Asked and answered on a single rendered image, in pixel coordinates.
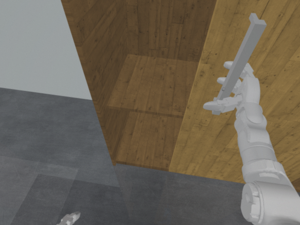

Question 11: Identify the right robot upper arm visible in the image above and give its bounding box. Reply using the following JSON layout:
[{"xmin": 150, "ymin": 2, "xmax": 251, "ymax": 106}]
[{"xmin": 240, "ymin": 180, "xmax": 300, "ymax": 225}]

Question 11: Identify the right robot forearm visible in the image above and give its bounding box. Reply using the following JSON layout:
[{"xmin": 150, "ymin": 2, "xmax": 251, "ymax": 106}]
[{"xmin": 234, "ymin": 103, "xmax": 300, "ymax": 199}]

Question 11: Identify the robot left hand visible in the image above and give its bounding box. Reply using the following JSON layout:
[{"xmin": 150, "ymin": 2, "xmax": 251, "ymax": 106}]
[{"xmin": 57, "ymin": 211, "xmax": 81, "ymax": 225}]

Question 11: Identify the handle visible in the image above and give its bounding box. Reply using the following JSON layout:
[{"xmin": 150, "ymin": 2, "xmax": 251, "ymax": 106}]
[{"xmin": 212, "ymin": 13, "xmax": 267, "ymax": 115}]

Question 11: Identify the robot right hand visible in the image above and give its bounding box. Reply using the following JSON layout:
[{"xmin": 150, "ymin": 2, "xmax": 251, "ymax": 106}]
[{"xmin": 203, "ymin": 61, "xmax": 260, "ymax": 113}]

